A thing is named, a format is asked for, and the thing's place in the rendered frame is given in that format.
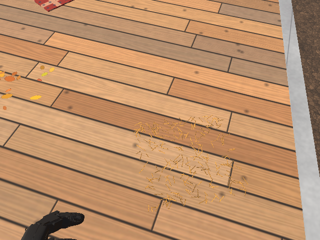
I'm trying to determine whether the robot left hand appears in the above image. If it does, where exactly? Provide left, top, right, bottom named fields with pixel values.
left=21, top=210, right=85, bottom=240

